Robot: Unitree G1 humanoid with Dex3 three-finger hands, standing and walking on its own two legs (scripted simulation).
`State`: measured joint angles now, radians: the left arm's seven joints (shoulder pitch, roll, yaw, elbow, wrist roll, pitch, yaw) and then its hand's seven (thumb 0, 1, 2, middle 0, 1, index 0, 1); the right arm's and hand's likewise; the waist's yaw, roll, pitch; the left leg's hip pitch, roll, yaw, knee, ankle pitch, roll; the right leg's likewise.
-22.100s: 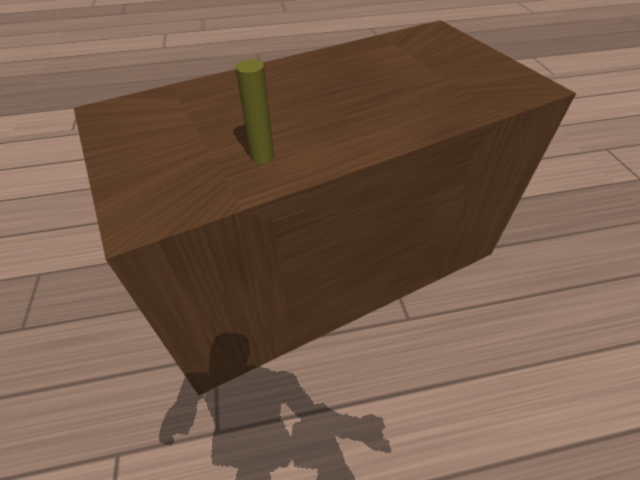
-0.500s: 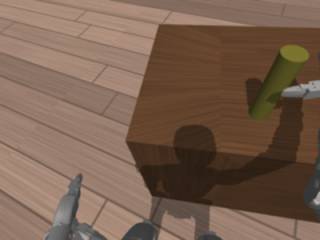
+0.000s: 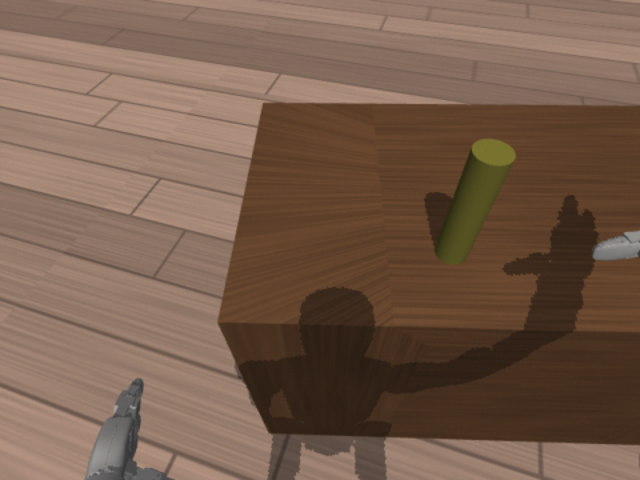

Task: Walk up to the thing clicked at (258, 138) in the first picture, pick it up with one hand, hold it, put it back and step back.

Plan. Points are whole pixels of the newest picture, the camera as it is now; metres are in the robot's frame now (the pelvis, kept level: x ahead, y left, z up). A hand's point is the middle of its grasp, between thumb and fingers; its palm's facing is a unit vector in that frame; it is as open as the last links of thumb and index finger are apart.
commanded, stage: sink last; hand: right
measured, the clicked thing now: (468, 209) +0.48 -0.18 +0.05
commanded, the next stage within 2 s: home in 0.86 s
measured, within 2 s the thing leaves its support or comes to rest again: neither
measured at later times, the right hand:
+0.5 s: hand (638, 433) +0.17 -0.26 +0.10, palm faces +0.39 +0.85 -0.37, open 17.7 cm
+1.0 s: hand out of the picture +0.14 -0.25 +0.09, palm faces +0.40 +0.83 -0.38, open 17.5 cm
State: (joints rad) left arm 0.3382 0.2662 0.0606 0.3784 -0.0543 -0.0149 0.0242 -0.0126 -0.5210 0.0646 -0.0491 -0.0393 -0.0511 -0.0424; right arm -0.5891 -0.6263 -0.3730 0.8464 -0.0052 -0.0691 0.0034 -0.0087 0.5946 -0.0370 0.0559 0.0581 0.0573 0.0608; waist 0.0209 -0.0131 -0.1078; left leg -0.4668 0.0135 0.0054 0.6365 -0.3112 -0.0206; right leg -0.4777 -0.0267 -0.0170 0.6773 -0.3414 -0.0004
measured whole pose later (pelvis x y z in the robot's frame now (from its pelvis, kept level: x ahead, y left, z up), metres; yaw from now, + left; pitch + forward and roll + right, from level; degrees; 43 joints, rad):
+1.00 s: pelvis -0.03 +0.02 +0.02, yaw -2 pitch -4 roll +0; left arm 0.28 0.23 0.14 0.58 -0.01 -0.14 0.08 -0.01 -0.53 0.07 -0.05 -0.04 -0.05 -0.05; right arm 0.45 -0.31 -0.31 -0.04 0.05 -0.25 -0.04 -0.01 0.57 -0.05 0.05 0.06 0.06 0.07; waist -0.04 -0.03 0.03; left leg -0.18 0.02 0.04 0.48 -0.22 0.00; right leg -0.17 -0.02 0.01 0.45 -0.20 0.02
